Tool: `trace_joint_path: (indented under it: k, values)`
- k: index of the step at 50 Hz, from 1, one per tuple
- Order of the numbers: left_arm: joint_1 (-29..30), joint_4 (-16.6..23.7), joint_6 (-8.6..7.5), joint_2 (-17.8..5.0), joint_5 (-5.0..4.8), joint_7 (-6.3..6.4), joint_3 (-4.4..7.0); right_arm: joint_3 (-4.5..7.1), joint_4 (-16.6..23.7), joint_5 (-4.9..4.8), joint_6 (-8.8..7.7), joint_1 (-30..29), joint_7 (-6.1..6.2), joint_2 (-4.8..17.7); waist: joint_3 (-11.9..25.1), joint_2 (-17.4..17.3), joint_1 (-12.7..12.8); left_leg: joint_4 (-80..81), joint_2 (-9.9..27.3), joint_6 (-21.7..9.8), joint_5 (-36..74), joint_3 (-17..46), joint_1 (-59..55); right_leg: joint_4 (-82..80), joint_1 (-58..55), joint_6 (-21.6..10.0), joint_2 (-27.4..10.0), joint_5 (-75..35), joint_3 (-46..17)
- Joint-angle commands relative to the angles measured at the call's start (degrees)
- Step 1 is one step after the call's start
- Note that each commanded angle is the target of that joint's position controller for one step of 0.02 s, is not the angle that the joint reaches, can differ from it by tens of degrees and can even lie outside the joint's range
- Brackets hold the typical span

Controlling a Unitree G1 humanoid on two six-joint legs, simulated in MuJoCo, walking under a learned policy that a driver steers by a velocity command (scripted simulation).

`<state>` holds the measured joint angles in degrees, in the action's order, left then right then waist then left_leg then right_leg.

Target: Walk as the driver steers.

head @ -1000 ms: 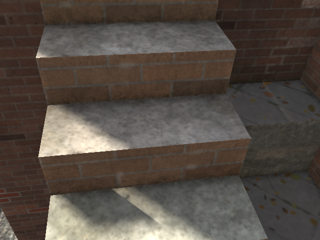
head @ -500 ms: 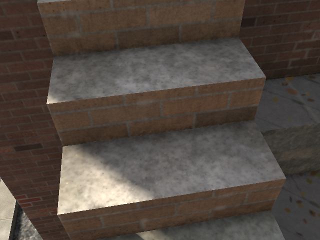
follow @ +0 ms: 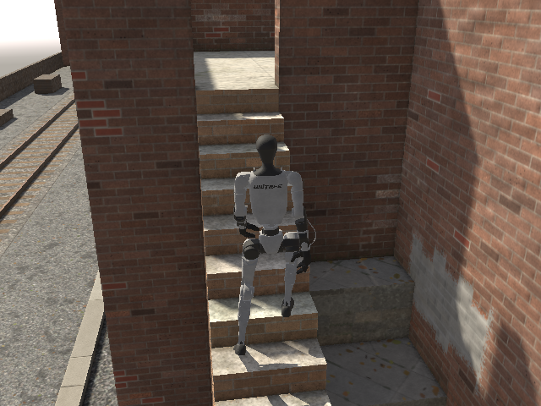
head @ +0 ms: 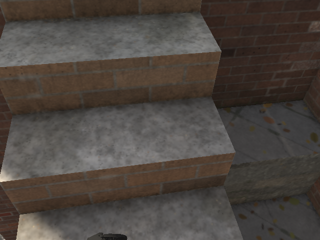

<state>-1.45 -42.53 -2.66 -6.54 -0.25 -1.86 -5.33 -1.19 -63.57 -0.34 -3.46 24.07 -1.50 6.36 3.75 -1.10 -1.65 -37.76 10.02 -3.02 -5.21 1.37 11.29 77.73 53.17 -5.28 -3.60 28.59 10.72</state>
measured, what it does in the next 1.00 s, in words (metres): climbs: left foot 0.19 m higher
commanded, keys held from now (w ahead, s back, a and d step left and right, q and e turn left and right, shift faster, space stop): w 1.00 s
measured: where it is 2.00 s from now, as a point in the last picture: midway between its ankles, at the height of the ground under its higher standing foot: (66, 49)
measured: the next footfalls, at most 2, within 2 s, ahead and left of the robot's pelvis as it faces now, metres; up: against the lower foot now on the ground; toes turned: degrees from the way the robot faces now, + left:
left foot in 0.62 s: +0.41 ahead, +0.19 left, +0.19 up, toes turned +6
right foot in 1.20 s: +0.64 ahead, +0.10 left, +0.38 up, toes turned -2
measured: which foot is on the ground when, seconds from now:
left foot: up 0.00-0.60, down 0.62-1.00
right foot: down 0.00-0.64, up 0.66-1.00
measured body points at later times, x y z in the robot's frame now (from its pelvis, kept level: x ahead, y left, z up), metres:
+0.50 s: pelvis +0.18 +0.04 +0.15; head +0.15 +0.01 +0.60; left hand +0.13 +0.20 +0.00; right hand +0.37 -0.10 +0.04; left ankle +0.29 +0.17 -0.22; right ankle +0.12 -0.10 -0.59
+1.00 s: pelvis +0.41 +0.16 +0.33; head +0.37 +0.21 +0.78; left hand +0.64 +0.29 +0.25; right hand +0.32 +0.02 +0.18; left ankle +0.37 +0.19 -0.40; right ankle +0.48 -0.02 -0.02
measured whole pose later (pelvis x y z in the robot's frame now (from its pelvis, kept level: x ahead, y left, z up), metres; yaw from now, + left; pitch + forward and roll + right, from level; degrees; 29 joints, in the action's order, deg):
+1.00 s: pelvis +0.41 +0.16 +0.33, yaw +0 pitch +0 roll -4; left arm -0.2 -45.0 -4.9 -3.2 -1.5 -3.1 -5.7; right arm -5.8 -66.2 3.1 -4.5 31.3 -3.1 -1.6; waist 6.6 2.9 -0.8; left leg -32.7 -0.3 -6.2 -21.3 -6.9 12.4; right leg 130.3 77.1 -9.8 5.9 -8.3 -8.2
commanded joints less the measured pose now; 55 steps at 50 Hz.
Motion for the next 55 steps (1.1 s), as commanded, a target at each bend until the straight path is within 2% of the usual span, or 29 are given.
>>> trace_joint_path:
  k: [1,2,3,4,5,6,9,13,18,19,22,25,27,28,30,31,32,33,34,35,36,37,39,41,44,46,50,54,55]
  values:
    - [-28.07,-9.47,0.27,-15.46,2.31,2.53,5.29,3.27,9.5,0.72,-1.69,-12.78,-3.86,8.39,20.33,16.98,9.25,-67.98,-13.9,-4.37,0.81,11.18,32.43,-68.75,-46.54,-8.69,-17.98,35.4,-73.76]
    - [-22.67,-10.75,-0.51,-8.48,2.14,2.1,3.3,2.03,14.29,0.27,-2.39,-18.07,-5.19,3.73,8.97,16.9,5.05,-75.12,-12.69,-6.67,0.14,10.93,39.28,-63.37,-37.05,-6.51,-15.98,30.08,-62.02]
    - [-18.52,-13.0,-0.85,-2.44,2.13,0.71,1.9,1.16,16.37,0.32,-2.54,-18.46,-6.03,2.1,2.0,9.73,1.21,-78.8,-10.83,-8.24,1.32,7.91,39.13,-58.84,-27.74,-4.95,-13.98,20.79,-49.3]
    - [-16.56,-14.82,-0.81,2.07,2.14,-0.32,0.78,0.29,17.35,0.76,-2.18,-17.75,-6.49,0.38,0.0,5.64,-1.75,-80.41,-10.69,-9.99,-0.15,7.31,39.47,-54.49,-23.36,-3.71,-11.36,16.21,-39.96]
    - [-14.95,-15.48,-1.03,3.67,1.35,-0.93,0.26,-0.47,18.66,0.25,-1.91,-16.81,-6.5,-0.55,-2.87,4.28,-3.63,-81.45,-11.24,-10.38,-2.63,8.36,41.28,-54.5,-22.23,-2.84,-10.04,11.87,-33.74]
    - [-16.15,-16.04,-1.61,4.07,1.99,-1.15,-0.19,-1.1,18.27,-0.76,-1.84,-15.1,-6.03,-0.21,-3.8,3.36,-3.55,-81.88,-11.88,-10.68,-4.58,8.3,43.61,-56.26,-24.97,-2.71,-9.83,6.24,-29.67]
    - [-18.11,-16.08,-3.1,1.44,3.44,-1.95,-0.12,-2.16,16.72,-1.08,-1.17,-12.53,-4.18,1.37,-4.56,2.03,-3.92,-80.87,-13.27,-9.02,-2.62,6.37,50.61,-58.57,-29.45,-3.23,-9.65,1.95,-21.98]
    - [-19.63,-15.22,-3.21,-1.53,4.72,-0.67,-0.28,-2.11,16.07,-1.41,0.67,-16.28,-2.97,2.2,-5.95,5.56,-2.34,-90.4,-14.83,-2.99,-1.67,0.45,56.08,-63.72,-28.1,-5.47,-11.23,2.7,-19.34]
    - [-29.55,-15.95,-2.67,-3.69,4.19,1.08,0.37,-3.27,19.56,-2.72,-0.92,-24.5,-1.27,1.09,-8.25,5.49,3.82,-95.34,-12.06,-0.87,-3.56,2.2,76.75,-63.5,-43.42,-6.01,-15.85,5.51,-23.28]
    - [-29.64,-15.71,-2.13,-3.7,4.61,1.11,0.45,-3.27,18.83,-3.29,-0.8,-24.66,-1.1,0.89,-8.6,5.26,4.27,-95.79,-11.62,-0.71,-3.64,2.6,77.46,-63.77,-43.93,-5.96,-16.42,3.31,-22.57]
    - [-31.36,-15.68,-1.67,-4.38,3.37,1.31,1.48,-4.14,22.64,-3.14,0.22,-32.12,-0.4,-0.67,-11.04,8.1,6.57,-91.53,-8.08,1.35,-7.08,-0.59,83.92,-67.58,-47.07,-6.69,-17.99,2.89,-21.08]
    - [-27.96,-15.4,-0.74,-5.4,2.59,2.72,2.35,-5.63,26.95,-2.58,0.77,-38.09,-1.93,-2.67,-10.22,11.35,5.49,-81.46,-2.21,1.08,-11.44,-5.96,79.62,-76.14,-47.3,-6.63,-18.28,-5.88,-16.7]
    - [-25.25,-15.24,1.29,-6.26,2.08,3.32,3.36,-6.44,26.82,-1.38,0.74,-35.74,-2.93,-3.18,-6.6,8.8,3.28,-67.57,-1.42,-1.21,-11.58,-9.07,59.85,-79.89,-42.05,-4.54,-16.48,-17.21,-9.27]
    - [-18.4,-13.31,1.79,-7.0,0.76,2.67,3.4,-5.78,25.64,-1.45,-0.02,-32.72,-3.25,-1.4,-5.39,10.81,-0.12,-52.9,-3.26,-3.35,-11.24,-12.42,37.96,-81.01,-32.33,-3.79,-12.83,-32.69,-2.61]
    - [-22.47,-15.97,1.22,-12.82,-0.39,2.17,4.26,-1.72,21.82,-0.62,-0.12,-19.34,-2.92,6.27,6.23,18.04,-6.33,-45.52,-13.09,-5.02,-16.62,-16.03,15.2,-68.11,-43.18,-5.74,-11.86,-90.81,-1.73]
    - [-23.69,-17.83,1.74,-16.49,-0.79,2.21,5.01,-0.53,21.83,0.05,0.64,-14.02,-3.2,8.59,7.87,23.32,-10.26,-31.92,-13.82,-5.22,-19.76,-12.58,13.05,-58.53,-52.84,-4.29,-12.15,-103.54,-2.65]
    - [-23.32,-17.47,1.82,-16.76,-0.6,2.77,5.53,0.19,20.65,1.22,1.03,-11.09,-4.04,9.99,6.2,23.47,-10.16,-19.95,-12.78,-5.54,-20.03,-4.07,12.67,-48.42,-54.97,-3.55,-11.14,-97.41,-5.92]
    - [-27.4,-15.85,1.77,-7.78,0.05,2.74,4.15,2.57,16.87,1.79,1.32,-2.86,-3.94,18.3,8.36,0.23,-6.85,-6.03,-0.88,-10.06,-9.17,22.73,0.66,-31.21,-40.51,-1.5,-5.45,-72.24,-7.81]
    - [-20.5,-13.18,1.06,-0.63,0.65,0.67,3.07,3.18,9.67,2.04,2.93,10.09,-2.25,20.24,15.48,-19.8,-7.99,24.49,5.73,-10.76,-35.28,51.45,-8.26,-3.92,-24.43,-0.68,7.02,-19.47,-15.03]
    - [-12.99,-8.62,-1.62,0.23,-1.1,-2.94,3.69,0.2,6.66,3.85,2.64,9.21,-1.22,10.81,11.63,-15.62,-5.58,30.3,7.39,-5.37,-43.44,56.61,-1.62,21.36,-17.1,-1.94,11.03,-19.08,-29.83]
    - [-3.66,-2.69,-2.82,0.74,-2.05,-4.87,3.84,-1.0,5.55,3.85,2.37,2.24,-1.67,4.47,2.04,-12.02,-0.99,26.57,6.87,-3.0,-44.75,48.06,8.36,28.75,-9.28,-4.57,10.44,-21.85,-30.63]
    - [0.2,-0.23,-3.85,-0.43,-1.23,-5.9,3.2,-2.49,5.32,3.99,1.05,-3.28,-2.55,-0.46,-5.13,-7.03,1.81,21.15,5.86,-4.2,-41.0,37.71,15.96,31.49,-4.42,-6.52,8.06,-23.88,-27.72]
    - [-4.6,-0.19,-4.54,0.5,0.1,-5.57,1.8,-3.34,4.09,3.82,-1.25,-8.48,-2.62,-4.8,-6.07,0.34,6.65,12.92,1.64,-2.02,-26.01,22.34,20.47,39.49,-3.67,-8.76,7.16,-31.37,-29.98]
    - [-9.62,-1.96,-4.09,0.49,0.0,-4.63,1.12,-3.29,3.4,2.69,-2.06,-7.67,-2.32,-3.17,-4.18,1.67,9.59,15.8,1.71,-1.25,-15.15,14.61,14.94,41.85,0.62,-8.65,7.94,-31.66,-28.12]
    - [-6.47,-2.6,-3.04,1.16,-0.52,-2.32,0.31,-3.25,2.18,3.45,-2.36,-2.69,-1.85,-2.25,-5.34,5.12,7.6,16.34,0.98,1.19,-5.9,5.24,10.23,46.85,14.86,-6.47,8.75,-32.13,-23.23]
    - [-3.17,-2.72,-2.3,3.52,-1.16,-1.46,-0.28,-3.51,0.14,4.17,-1.74,3.18,-1.66,-2.73,-4.99,1.38,5.02,16.18,0.7,2.23,-0.38,2.9,6.23,57.83,24.08,-5.27,10.19,-34.68,-20.09]
    - [7.62,0.94,-2.33,4.66,-1.42,-0.68,-1.3,-4.06,-0.7,3.07,-1.7,7.16,-0.9,-3.02,-4.65,-3.21,1.33,16.76,-0.37,3.75,-0.96,1.8,4.93,53.81,32.69,-3.07,9.19,-40.12,-15.67]
    - [22.4,6.78,-2.77,6.91,-2.29,0.12,-3.53,-3.97,-3.73,2.52,-1.6,14.08,2.09,-2.72,-4.93,-8.57,-3.66,23.0,-0.07,2.46,10.94,5.47,0.68,40.18,34.3,-0.32,8.04,-33.26,-5.93]
    - [24.98,7.83,-2.89,5.63,-2.47,-0.31,-4.0,-3.82,-3.97,1.69,-1.96,14.06,3.09,-1.32,-4.9,-9.03,-4.04,28.47,0.74,1.85,17.92,4.97,2.0,31.5,29.21,-0.2,7.96,-30.24,-0.7]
